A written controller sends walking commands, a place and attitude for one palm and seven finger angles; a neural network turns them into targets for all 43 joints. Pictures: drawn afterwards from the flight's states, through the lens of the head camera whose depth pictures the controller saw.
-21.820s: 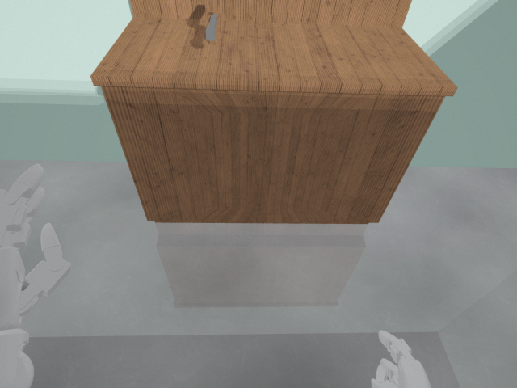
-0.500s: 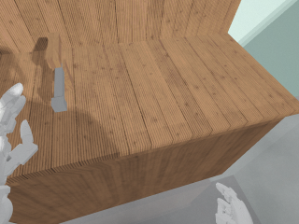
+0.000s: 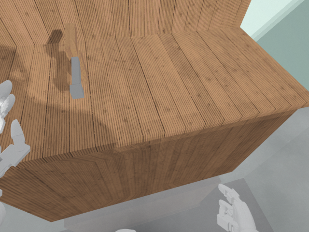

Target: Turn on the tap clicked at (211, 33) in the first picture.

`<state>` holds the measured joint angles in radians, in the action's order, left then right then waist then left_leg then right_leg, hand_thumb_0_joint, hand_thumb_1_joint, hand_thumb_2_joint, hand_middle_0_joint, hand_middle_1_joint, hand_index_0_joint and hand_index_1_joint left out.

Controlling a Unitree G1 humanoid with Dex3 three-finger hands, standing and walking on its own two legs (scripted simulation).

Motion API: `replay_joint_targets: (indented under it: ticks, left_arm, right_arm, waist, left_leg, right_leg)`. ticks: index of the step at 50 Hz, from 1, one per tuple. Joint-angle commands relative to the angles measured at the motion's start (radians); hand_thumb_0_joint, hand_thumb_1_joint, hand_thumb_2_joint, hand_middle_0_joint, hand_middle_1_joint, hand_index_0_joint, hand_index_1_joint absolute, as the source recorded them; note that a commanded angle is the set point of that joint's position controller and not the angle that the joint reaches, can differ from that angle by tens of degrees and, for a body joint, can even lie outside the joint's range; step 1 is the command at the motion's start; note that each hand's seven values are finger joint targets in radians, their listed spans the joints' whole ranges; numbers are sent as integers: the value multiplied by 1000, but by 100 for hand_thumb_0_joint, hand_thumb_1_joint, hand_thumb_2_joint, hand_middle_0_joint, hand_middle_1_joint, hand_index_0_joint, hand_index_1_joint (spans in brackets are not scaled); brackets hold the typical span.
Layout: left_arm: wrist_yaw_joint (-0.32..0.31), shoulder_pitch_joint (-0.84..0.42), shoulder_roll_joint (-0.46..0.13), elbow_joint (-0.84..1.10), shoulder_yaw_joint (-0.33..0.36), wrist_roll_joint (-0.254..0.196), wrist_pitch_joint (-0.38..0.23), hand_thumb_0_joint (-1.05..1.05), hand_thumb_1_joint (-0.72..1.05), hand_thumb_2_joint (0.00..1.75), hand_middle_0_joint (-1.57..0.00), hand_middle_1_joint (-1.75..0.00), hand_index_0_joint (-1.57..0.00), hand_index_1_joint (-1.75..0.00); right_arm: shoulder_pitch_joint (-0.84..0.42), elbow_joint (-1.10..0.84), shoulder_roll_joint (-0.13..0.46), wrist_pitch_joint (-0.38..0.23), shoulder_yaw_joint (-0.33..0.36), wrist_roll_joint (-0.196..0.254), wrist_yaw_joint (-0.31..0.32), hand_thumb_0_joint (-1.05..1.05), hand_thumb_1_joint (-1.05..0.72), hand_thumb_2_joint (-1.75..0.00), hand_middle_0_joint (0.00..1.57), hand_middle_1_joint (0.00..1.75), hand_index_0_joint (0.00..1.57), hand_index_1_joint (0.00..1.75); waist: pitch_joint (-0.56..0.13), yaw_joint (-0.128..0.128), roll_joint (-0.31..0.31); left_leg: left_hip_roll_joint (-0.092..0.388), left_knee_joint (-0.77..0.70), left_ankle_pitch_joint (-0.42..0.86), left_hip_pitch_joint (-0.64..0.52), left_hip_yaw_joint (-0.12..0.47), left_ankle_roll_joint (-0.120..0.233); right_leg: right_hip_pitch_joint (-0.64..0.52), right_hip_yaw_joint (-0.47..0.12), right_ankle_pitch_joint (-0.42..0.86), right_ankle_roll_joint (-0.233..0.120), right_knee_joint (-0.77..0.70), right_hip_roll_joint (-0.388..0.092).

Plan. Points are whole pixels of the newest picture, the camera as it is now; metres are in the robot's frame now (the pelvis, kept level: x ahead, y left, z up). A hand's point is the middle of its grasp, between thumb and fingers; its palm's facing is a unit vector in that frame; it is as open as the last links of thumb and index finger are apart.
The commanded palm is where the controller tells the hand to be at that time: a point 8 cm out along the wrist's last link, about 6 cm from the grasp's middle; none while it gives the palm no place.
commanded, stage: come to a stop and stand still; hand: left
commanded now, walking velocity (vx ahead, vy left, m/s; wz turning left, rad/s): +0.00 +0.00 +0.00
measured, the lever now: (77, 91) +0.41 +0.25 +0.12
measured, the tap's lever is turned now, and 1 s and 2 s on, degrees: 0 0 0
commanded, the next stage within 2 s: look again from close up in 1.04 s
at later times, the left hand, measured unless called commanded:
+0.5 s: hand (57, 144) +0.23 +0.21 +0.16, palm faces +0.32 -0.86 -0.39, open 7.4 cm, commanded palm +0.18 +0.25 +0.18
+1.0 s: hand (56, 135) +0.25 +0.22 +0.16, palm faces +0.34 -0.86 -0.37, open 7.4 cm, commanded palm +0.20 +0.26 +0.18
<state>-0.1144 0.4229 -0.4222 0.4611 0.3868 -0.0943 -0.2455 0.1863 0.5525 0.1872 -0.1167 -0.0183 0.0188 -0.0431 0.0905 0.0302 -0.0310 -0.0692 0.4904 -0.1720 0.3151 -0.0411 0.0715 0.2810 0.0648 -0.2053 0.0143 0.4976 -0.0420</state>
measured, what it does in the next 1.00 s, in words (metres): stands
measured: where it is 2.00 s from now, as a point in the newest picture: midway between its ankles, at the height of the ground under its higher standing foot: outside the picture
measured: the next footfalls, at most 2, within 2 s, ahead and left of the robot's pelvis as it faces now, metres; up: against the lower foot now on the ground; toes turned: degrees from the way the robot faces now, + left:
none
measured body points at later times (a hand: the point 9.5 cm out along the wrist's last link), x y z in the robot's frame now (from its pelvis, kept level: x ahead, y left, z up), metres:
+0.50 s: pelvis +0.01 -0.02 +0.00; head +0.03 -0.01 +0.45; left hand +0.21 +0.26 +0.18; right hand +0.18 -0.26 -0.07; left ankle +0.06 +0.06 -0.73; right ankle +0.04 -0.14 -0.73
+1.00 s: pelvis +0.03 -0.02 +0.01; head +0.06 -0.01 +0.45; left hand +0.23 +0.26 +0.18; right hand +0.23 -0.24 -0.06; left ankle +0.06 +0.06 -0.73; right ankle +0.04 -0.14 -0.73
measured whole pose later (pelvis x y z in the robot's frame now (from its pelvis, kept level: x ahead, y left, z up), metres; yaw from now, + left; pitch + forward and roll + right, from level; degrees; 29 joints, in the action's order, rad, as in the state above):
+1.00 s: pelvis +0.03 -0.02 +0.01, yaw -2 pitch -1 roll -1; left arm -0.11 0.44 -0.35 0.51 0.33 -0.06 -0.14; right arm 0.14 0.55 0.21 -0.10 -0.04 0.02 0.03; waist 0.08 0.03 0.00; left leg -0.03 0.47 -0.21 0.24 -0.05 0.06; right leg 0.19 0.05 -0.21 0.00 0.43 0.00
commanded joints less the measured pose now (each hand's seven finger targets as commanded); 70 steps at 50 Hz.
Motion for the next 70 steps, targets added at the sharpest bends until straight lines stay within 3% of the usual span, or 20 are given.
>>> replay_joint_targets:
  ticks: [1,3,4,5,8,14,17,19,23,28,30,36,39,45,49,51,55,60,64,70]
  left_arm:
    - [-22,-116,-131,238,68,9,-64,0,90,90,-20,-30,-20,-30]
    - [-23,-125,-119,222,55,16,-50,0,90,90,-20,-30,-20,-30]
    - [-27,-141,-134,236,60,18,-44,0,90,90,-20,-30,-20,-30]
    - [-26,-140,-107,215,42,26,-40,0,90,90,-20,-30,-20,-30]
    - [-26,-146,-104,195,46,39,-16,0,90,90,-20,-30,-20,-30]
    - [-29,-85,-126,218,87,46,6,0,90,90,-20,-30,-20,-30]
    - [-24,-52,-104,230,80,42,7,0,90,90,-20,-30,-20,-30]
    - [-23,-25,-117,231,93,43,11,0,90,90,-20,-30,-20,-30]
    - [-22,-28,-105,236,89,45,7,0,90,90,-20,-30,-20,-30]
    - [-19,-30,-95,232,77,40,14,0,90,90,-20,-30,-20,-30]
    - [-16,-29,-77,239,56,40,18,0,90,90,-20,-30,-20,-30]
    - [-13,-44,-76,233,47,37,34,0,90,90,-20,-30,-20,-30]
    - [-16,-42,-100,255,71,38,35,0,90,90,-20,-30,-20,-30]
    - [-14,-33,-79,271,51,35,33,0,90,90,-20,-30,-20,-30]
    - [-15,-28,-88,259,60,34,38,0,90,90,-20,-30,-20,-30]
    - [-14,-37,-76,246,48,32,39,0,90,90,-20,-30,-20,-30]
    - [-12,-33,-68,237,39,32,40,0,90,90,-20,-30,-20,-30]
    - [-14,-22,-80,242,47,31,42,0,90,90,-20,-30,-20,-30]
    - [-20,-29,-105,257,68,32,42,0,90,90,-20,-30,-20,-30]
    - [-19,-7,-85,240,54,28,41,0,90,90,-20,-30,-20,-30]
  right_arm:
    - [-85,-144,159,-65,60,11,25,0,-90,-90,20,30,20,30]
    - [-88,-139,161,-71,58,11,30,0,-90,-90,20,30,20,30]
    - [-99,-136,164,-74,57,13,34,0,-90,-90,20,30,20,30]
    - [-94,-128,161,-74,53,8,38,0,-90,-90,20,30,20,30]
    - [-102,-133,160,-68,49,6,49,0,-90,-90,20,30,20,30]
    - [-114,-144,154,-59,40,1,66,0,-90,-90,20,30,20,30]
    - [-110,-152,154,-55,38,0,69,0,-90,-90,20,30,20,30]
    - [-120,-158,156,-53,35,-2,73,0,-90,-90,20,30,20,30]
    - [-112,-157,153,-57,31,-6,77,0,-90,-90,20,30,20,30]
    - [-106,-151,157,-61,34,-5,80,0,-90,-90,20,30,20,30]
    - [-106,-145,161,-59,34,-6,80,0,-90,-90,20,30,20,30]
    - [-114,-146,154,-50,33,-1,79,0,-90,-90,20,30,20,30]
    - [-125,-147,153,-46,32,1,81,0,-90,-90,20,30,20,30]
    - [-126,-153,148,-36,28,-3,80,0,-90,-90,20,30,20,30]
    - [-133,-157,146,-34,26,1,80,0,-90,-90,20,30,20,30]
    - [-122,-157,148,-31,30,0,81,0,-90,-90,20,30,20,30]
    - [-124,-153,150,-27,28,-1,81,0,-90,-90,20,30,20,30]
    - [-128,-154,147,-27,27,0,81,0,-90,-90,20,30,20,30]
    - [-135,-152,146,-29,28,3,84,0,-90,-90,20,30,20,30]
    - [-123,-148,145,-26,30,1,84,0,-90,-90,20,30,20,30]
  waist:
    - [-168,-10,132]
    - [-151,-13,83]
    - [-146,-17,102]
    - [-141,-17,102]
    - [-116,-20,55]
    - [-148,-19,64]
    - [-151,-19,61]
    - [-130,-20,95]
    - [-147,-15,113]
    - [-192,-15,71]
    - [-203,-16,87]
    - [-183,-18,56]
    - [-191,-14,82]
    - [-191,-9,131]
    - [-173,-9,123]
    - [-179,-11,81]
    - [-182,-10,107]
    - [-189,-9,74]
    - [-174,-8,99]
    - [-180,-11,91]
  left_leg:
    - [183,-203,-341,-6,207,-66]
    - [165,-159,-315,-30,185,-57]
    - [163,-154,-298,-51,180,-57]
    - [165,-150,-306,-56,173,-56]
    - [147,-107,-310,-54,147,-53]
    - [139,-61,-216,-74,111,-47]
    - [144,-59,-223,-68,110,-45]
    - [157,-89,-232,-69,124,-43]
    - [171,-130,-205,-39,140,-37]
    - [170,-100,-44,-96,129,-38]
    - [173,-96,33,-125,129,-42]
    - [168,-85,30,-131,119,-41]
    - [172,-96,60,-148,123,-43]
    - [184,-124,88,-152,139,-50]
    - [185,-148,38,-153,144,-56]
    - [185,-141,28,-146,143,-54]
    - [182,-140,42,-153,139,-56]
    - [178,-129,35,-154,135,-53]
    - [174,-137,-4,-143,138,-52]
    - [170,-117,-11,-134,135,-47]
  right_leg:
    - [-76,-67,-108,-39,-73,-49]
    - [-36,-99,-128,-48,-119,-63]
    - [-13,-111,-140,-52,-126,-67]
    - [-6,-110,-146,-52,-135,-62]
    - [21,-144,-211,-59,-186,-72]
    - [-7,-155,-137,-67,-184,-81]
    - [-9,-143,-139,-63,-177,-71]
    - [11,-130,-150,-58,-163,-56]
    - [-63,-97,-52,-44,-125,-25]
    - [-108,-95,92,-41,-111,-37]
    - [-109,-85,131,-39,-94,-36]
    - [-112,-106,148,-42,-122,-49]
    - [-116,-103,154,-44,-110,-47]
    - [-123,-73,140,-39,-95,-28]
    - [-114,-80,113,-40,-105,-28]
    - [-127,-80,120,-39,-115,-30]
    - [-125,-83,125,-41,-117,-33]
    - [-133,-89,127,-41,-130,-42]
    - [-126,-100,104,-45,-135,-47]
    - [-130,-101,106,-47,-143,-52]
